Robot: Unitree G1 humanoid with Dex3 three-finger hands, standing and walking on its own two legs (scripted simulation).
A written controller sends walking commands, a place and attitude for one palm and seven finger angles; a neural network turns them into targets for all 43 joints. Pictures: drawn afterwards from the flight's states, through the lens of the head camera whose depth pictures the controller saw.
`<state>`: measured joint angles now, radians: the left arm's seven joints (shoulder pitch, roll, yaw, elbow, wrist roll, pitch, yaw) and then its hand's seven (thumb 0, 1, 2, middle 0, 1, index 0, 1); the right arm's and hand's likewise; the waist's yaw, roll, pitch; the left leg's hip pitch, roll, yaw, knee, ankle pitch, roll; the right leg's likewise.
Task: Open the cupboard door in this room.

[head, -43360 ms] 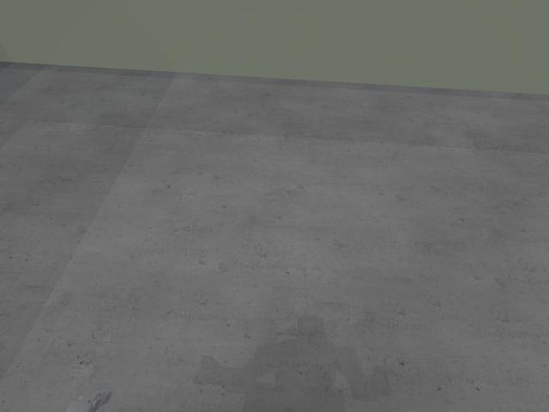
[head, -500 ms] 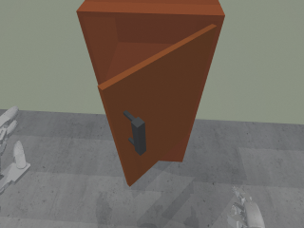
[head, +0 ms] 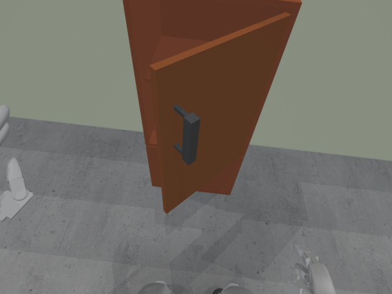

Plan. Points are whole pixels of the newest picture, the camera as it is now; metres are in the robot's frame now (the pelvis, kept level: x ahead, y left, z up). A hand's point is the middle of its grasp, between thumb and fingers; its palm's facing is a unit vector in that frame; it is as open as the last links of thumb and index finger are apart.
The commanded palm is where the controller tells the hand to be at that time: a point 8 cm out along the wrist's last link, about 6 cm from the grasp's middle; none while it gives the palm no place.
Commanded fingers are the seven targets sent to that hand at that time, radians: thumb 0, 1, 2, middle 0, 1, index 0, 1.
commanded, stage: step back with the hand held close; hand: left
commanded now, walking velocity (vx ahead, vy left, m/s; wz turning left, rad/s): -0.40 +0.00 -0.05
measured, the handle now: (184, 135) +0.43 +0.06 +0.07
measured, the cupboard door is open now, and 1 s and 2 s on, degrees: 47 47 47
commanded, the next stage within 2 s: stop stepping back and stand still in 0.30 s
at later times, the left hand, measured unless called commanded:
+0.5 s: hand (38, 250) +0.14 +0.20 +0.19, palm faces +0.26 -0.79 -0.56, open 7.4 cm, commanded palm +0.08 +0.25 +0.20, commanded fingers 0.00 0.90 0.90 -0.20 -0.30 -0.20 -0.30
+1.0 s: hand out of the picture +0.06 +0.20 +0.18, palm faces +0.42 -0.78 -0.46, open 7.4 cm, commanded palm +0.00 +0.25 +0.20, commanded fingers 0.00 0.90 0.90 -0.20 -0.30 -0.20 -0.30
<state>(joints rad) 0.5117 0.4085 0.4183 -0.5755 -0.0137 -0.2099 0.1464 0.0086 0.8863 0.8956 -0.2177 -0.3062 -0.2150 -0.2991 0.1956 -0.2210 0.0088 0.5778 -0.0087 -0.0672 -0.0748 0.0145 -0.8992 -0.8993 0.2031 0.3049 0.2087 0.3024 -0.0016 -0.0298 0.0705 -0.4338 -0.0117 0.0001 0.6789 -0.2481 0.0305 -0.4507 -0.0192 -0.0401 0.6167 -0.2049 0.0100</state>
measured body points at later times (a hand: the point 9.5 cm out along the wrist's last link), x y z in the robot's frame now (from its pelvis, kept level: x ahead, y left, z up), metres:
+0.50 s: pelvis -0.08 -0.04 +0.02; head -0.04 -0.03 +0.47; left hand +0.12 +0.24 +0.22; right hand +0.09 -0.29 -0.05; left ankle -0.05 +0.04 -0.72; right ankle -0.16 -0.13 -0.71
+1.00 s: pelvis -0.14 -0.05 +0.02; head -0.15 -0.06 +0.47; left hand +0.03 +0.24 +0.21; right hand -0.02 -0.31 -0.08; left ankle -0.16 +0.08 -0.72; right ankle -0.13 -0.14 -0.72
